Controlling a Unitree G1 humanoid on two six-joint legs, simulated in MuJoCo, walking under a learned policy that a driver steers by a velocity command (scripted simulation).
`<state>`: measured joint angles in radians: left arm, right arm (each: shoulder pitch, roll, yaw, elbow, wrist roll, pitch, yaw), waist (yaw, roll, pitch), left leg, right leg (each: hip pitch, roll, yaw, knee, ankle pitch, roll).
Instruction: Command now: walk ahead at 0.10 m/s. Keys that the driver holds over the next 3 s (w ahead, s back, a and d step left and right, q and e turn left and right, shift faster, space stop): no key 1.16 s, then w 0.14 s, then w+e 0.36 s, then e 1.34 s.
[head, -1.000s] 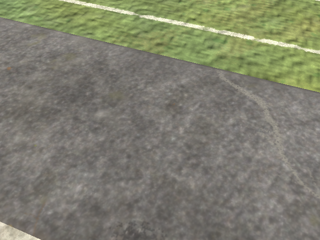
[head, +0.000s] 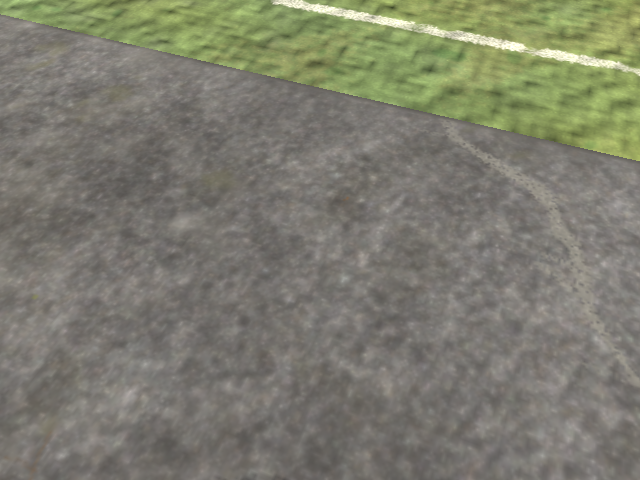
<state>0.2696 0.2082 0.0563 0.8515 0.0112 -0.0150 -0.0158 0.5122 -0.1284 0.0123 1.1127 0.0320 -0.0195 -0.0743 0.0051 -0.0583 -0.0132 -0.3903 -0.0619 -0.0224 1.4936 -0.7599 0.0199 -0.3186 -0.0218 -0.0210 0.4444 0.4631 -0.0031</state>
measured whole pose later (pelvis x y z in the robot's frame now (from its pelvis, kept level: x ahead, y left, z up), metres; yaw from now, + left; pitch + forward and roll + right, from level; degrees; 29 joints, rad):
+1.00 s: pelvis +0.07 +0.03 -0.06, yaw -2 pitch -1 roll +1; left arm 0.43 0.11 0.01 1.08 0.00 0.01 0.01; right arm 0.17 -0.16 -0.04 1.10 0.02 0.06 -0.03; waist 0.03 0.00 0.02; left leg -0.21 0.00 -0.05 0.39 -0.16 -0.03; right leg -0.04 -0.02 -0.01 0.40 -0.35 -0.01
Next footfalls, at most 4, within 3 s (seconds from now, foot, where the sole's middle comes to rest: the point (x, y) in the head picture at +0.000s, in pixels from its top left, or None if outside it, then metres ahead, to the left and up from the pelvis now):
0.30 left None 0.15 0.17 -0.84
1.46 left None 0.17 0.17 -0.84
1.90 right None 0.48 -0.05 -1.04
2.30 left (281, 474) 0.62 0.13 -1.04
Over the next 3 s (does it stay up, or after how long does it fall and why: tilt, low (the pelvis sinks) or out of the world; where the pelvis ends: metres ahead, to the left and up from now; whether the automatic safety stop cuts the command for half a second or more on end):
stays up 0.48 0.05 -0.26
